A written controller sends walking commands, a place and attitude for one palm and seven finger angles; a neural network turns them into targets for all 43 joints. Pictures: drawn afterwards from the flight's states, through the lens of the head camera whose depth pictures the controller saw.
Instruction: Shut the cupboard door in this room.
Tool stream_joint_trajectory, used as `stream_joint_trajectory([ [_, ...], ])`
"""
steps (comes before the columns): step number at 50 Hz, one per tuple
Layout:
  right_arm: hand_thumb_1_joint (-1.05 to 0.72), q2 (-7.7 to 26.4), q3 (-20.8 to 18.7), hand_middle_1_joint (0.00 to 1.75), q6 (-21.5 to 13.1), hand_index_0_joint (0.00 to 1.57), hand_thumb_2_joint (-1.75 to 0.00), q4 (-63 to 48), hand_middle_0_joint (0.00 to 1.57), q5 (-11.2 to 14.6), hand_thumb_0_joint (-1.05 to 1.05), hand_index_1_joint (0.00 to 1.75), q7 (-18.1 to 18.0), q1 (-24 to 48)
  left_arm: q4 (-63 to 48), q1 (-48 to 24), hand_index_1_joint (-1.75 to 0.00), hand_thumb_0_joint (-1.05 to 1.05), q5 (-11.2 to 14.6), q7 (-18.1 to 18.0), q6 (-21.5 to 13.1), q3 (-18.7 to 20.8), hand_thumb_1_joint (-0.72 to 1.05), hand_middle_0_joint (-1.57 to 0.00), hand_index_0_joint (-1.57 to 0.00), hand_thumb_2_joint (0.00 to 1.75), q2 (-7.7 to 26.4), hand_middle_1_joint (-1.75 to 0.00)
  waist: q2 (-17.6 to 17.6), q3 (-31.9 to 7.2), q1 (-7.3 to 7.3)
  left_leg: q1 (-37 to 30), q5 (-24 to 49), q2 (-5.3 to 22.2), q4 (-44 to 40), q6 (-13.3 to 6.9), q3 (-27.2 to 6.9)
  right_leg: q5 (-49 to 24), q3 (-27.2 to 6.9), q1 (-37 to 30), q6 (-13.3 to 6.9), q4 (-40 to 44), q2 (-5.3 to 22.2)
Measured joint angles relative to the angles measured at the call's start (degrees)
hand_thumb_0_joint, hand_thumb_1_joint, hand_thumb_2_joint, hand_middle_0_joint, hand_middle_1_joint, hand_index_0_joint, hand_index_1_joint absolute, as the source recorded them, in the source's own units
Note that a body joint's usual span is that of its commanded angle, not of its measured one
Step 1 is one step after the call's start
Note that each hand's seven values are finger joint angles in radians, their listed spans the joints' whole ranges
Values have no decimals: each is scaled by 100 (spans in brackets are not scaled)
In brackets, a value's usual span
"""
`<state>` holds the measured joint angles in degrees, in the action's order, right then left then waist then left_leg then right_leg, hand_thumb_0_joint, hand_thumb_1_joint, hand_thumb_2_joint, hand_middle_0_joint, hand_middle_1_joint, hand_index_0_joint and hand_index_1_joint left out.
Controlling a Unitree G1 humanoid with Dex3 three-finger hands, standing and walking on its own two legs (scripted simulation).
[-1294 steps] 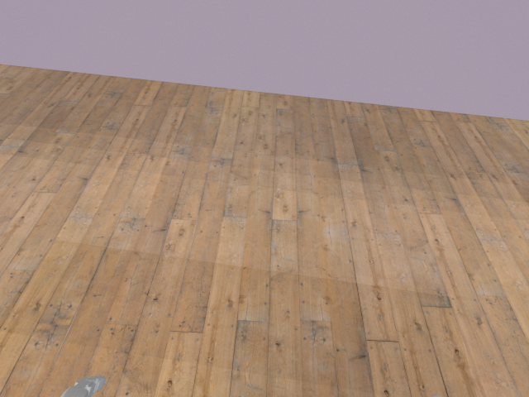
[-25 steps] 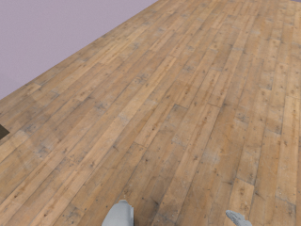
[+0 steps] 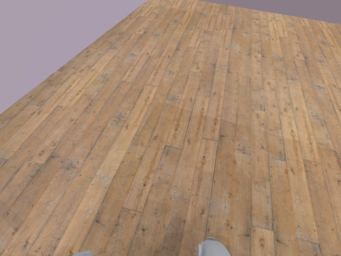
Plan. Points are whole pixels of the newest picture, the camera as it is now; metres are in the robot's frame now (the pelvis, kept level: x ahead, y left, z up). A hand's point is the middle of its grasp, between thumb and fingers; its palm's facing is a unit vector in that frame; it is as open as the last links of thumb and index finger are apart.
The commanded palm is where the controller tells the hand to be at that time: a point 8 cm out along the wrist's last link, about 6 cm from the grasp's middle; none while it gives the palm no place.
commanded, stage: walk around to get in front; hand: left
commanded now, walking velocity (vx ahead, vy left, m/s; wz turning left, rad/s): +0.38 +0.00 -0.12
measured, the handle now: out of the picture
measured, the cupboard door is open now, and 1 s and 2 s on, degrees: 77 77 77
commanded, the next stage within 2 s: walk to a spot facing it in 1.74 s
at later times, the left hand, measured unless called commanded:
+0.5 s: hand (122, 231) +0.22 +0.14 -0.17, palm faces +0.04 -0.97 -0.23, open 7.2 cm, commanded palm none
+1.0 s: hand (129, 147) +0.51 +0.16 -0.17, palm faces -0.02 -0.98 -0.19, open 7.4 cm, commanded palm none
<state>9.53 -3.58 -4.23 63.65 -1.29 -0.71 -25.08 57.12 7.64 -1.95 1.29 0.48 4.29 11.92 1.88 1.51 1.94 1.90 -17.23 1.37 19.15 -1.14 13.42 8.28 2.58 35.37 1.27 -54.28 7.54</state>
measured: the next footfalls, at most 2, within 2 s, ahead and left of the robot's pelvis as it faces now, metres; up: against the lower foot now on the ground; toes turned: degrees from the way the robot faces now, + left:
right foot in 0.14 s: +0.21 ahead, -0.15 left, +0.00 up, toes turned -11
left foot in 0.64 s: +0.41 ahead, +0.09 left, +0.00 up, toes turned +10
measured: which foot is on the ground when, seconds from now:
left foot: down 0.00-0.16, up 0.18-0.62, down 0.64-1.00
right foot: up 0.00-0.12, down 0.14-0.64, up 0.66-1.00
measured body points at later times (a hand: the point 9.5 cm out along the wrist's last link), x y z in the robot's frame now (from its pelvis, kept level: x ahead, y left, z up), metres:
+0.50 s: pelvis +0.22 -0.06 +0.00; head +0.23 -0.05 +0.45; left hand +0.22 +0.19 -0.15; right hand +0.29 -0.30 -0.14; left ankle +0.30 +0.09 -0.69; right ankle +0.17 -0.15 -0.74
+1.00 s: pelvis +0.43 -0.02 +0.00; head +0.44 -0.02 +0.45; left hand +0.51 +0.22 -0.15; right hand +0.36 -0.24 -0.15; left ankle +0.37 +0.09 -0.74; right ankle +0.52 -0.17 -0.67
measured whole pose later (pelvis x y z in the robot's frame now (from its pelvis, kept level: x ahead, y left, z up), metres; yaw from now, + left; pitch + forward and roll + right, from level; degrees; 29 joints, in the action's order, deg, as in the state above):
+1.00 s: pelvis +0.43 -0.02 +0.00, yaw -3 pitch -1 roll +1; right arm 8.4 -3.7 -3.8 64.1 -1.1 -0.4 -23.0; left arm 59.2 10.5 -1.6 1.1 0.2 4.1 10.8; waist 1.7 1.7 0.8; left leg 1.5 -15.7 1.9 18.7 -0.5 13.1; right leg 7.8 3.6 35.4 2.2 -56.1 8.7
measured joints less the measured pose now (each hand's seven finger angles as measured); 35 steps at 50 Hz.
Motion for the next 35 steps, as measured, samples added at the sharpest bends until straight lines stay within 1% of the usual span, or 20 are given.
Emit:
stream_joint_trajectory([
  [3, -92, -62, 20, 30, 15, 19, -90, 97, 19, -32, 0, 30, 26, -201, -53, -227, -29, 0, 13, 19, -18, -55, 91, -20, -20, 90, -26, -30, -64, 88, 159, -240, -240, 103, 9, 159, 83, 142, 198, -282, -62, 1007, -48],
  [5, -92, -112, 38, 30, 34, 20, -90, 160, 19, -38, 0, 30, 37, -308, -78, -354, -29, 0, 20, 24, -55, -89, 91, -20, -20, 90, -57, -30, -110, 143, 257, -368, -463, 203, 117, 293, 134, 267, 318, -526, -156, 1507, -149],
  [7, -92, -174, 60, 30, 67, 20, -90, 238, 19, -22, 1, 30, 56, -428, -115, -423, -29, 0, 19, 31, -167, -133, 91, -20, -20, 90, -87, -30, -159, 179, 287, -397, -803, 370, 516, 431, 149, 227, 464, -931, -270, 2053, -308],
  [8, -91, -202, 68, 30, 101, 20, -90, 300, 20, -1, 1, 30, 78, -433, -111, -455, -29, 0, 5, 19, -265, -144, 91, -20, -20, 90, -119, -30, -214, 223, 259, -253, -989, 532, 1059, 437, 109, 36, 526, -1024, -343, 2088, -394],
  [9, -91, -233, 83, 30, 161, 20, -90, 343, 20, 26, 1, 30, 97, -369, -107, -469, -29, 0, 8, -2, -364, -153, 91, -20, -20, 90, -152, -30, -235, 281, 237, 63, -1128, 608, 1938, 397, -105, 145, 555, -1020, -405, 1886, -445],
  [11, -91, -279, 99, 30, 260, 20, -90, 330, 20, 78, 1, 30, 120, -176, -62, -409, -29, 0, 59, -37, -477, -182, 91, -20, -20, 90, -217, -30, -198, 361, 216, 846, -1178, 498, 3782, 285, -638, 475, 597, -1200, -477, 1750, -462],
  [12, -91, -286, 90, 30, 281, 20, -90, 301, 20, 93, 1, 30, 127, -63, -15, -341, -29, 0, 79, -52, -487, -193, 91, -20, -20, 90, -254, -30, -180, 368, 185, 1207, -1021, 454, 4447, 244, -780, 560, 616, -1364, -487, 1838, -473],
  [13, -91, -278, 72, 30, 293, 20, -90, 253, 20, 90, 1, 30, 128, 63, 39, -246, -29, 0, 95, -70, -481, -208, 90, -20, -20, 90, -292, -30, -176, 355, 145, 1535, -812, 447, 4869, 220, -855, 573, 631, -1538, -455, 1986, -490],
  [14, -91, -255, 55, 30, 302, 20, -90, 190, 20, 75, 1, 30, 125, 204, 102, -131, -29, 0, 102, -88, -474, -220, 90, -20, -20, 90, -328, -30, -183, 328, 104, 1831, -602, 473, 5071, 214, -891, 559, 641, -1704, -440, 2153, -518],
  [15, -91, -230, 34, 30, 305, 20, -90, 108, 20, 57, 1, 30, 120, 340, 106, -24, -30, -1, 183, -157, -520, -107, 92, -21, -21, 90, -345, -30, -212, 288, 62, 2111, -413, 511, 5117, 219, -939, 542, 668, -1857, -447, 2327, -556],
  [16, -91, -200, 15, 30, 308, 20, -90, 21, 20, 42, 1, 30, 116, 475, 115, 63, -30, -3, 189, -212, -551, -50, 94, -21, -21, 90, -305, -30, -240, 244, 18, 2353, -262, 555, 5051, 236, -965, 529, 693, -1998, -457, 2486, -590],
  [19, -91, -88, -45, 30, 316, 19, -90, -228, 19, 1, 1, 30, 135, 889, 277, 353, -30, -4, 100, -236, -539, -59, 96, -21, -21, 90, -150, -30, -314, 93, -54, 2861, 108, 678, 4557, 312, -963, 545, 747, -2366, -454, 2856, -667],
  [21, -92, 12, -92, 30, 335, 19, -90, -361, 19, -16, 1, 30, 134, 1132, 407, 568, -30, -3, 77, -230, -518, -83, 95, -21, -21, 90, -104, -30, -352, 7, -88, 3042, 345, 731, 4153, 361, -942, 592, 774, -2589, -426, 3044, -710],
  [25, -93, 158, -114, 29, 322, 19, -90, -562, 19, -7, 1, 30, 223, 1514, 634, 957, -29, -2, 53, -205, -498, -136, 93, -20, -20, 90, -92, -30, -320, -50, -204, 3019, 650, 759, 3059, 395, -861, 749, 806, -2992, -332, 3304, -747],
  [30, -92, 203, -50, 29, 263, 19, -90, -684, 19, -11, 1, 30, 288, 1824, 824, 1317, -29, 0, 37, -177, -460, -187, 92, -20, -20, 90, -150, -30, -165, 60, -436, 2523, 568, 606, 1846, 273, -706, 1164, 858, -3423, -107, 3277, -661],
  [31, -92, 203, -30, 29, 229, 19, -90, -705, 19, -18, 1, 30, 288, 1856, 863, 1396, -29, 0, 41, -169, -445, -193, 91, -20, -20, 90, -167, -30, -124, 78, -462, 2346, 576, 538, 1607, 237, -644, 1320, 854, -3462, -41, 3136, -602],
  [32, -92, 206, -12, 29, 171, 19, -90, -733, 19, -32, 1, 30, 285, 1879, 901, 1478, -29, 0, 50, -159, -425, -198, 91, -20, -20, 90, -190, -30, -82, 98, -478, 2159, 710, 461, 1396, 127, -587, 1534, 821, -3416, 3, 2818, -513],
  [33, -92, 181, -6, 29, 98, 19, -90, -747, 19, -61, 1, 30, 269, 1919, 951, 1499, -29, 0, 68, -145, -380, -199, 91, -20, -20, 90, -205, -30, -11, 152, -474, 2129, 704, 395, 1523, -10, -521, 1710, 758, -3212, -27, 2209, -369],
  [34, -92, 159, 13, 29, 37, 19, -90, -767, 19, -66, 1, 30, 249, 1933, 987, 1490, -29, 0, 83, -129, -327, -214, 91, -20, -20, 90, -227, -30, 8, 207, -469, 2092, 545, 378, 1693, -94, -465, 1890, 569, -2884, -71, 1336, -324],
  [35, -92, 128, 33, 29, -2, 19, -90, -774, 19, -55, 0, 30, 227, 1912, 1006, 1470, -29, 0, 85, -116, -281, -226, 91, -20, -20, 90, -244, -30, 3, 243, -458, 1988, 381, 376, 1757, -138, -413, 1991, 375, -2530, -122, 463, -336],
])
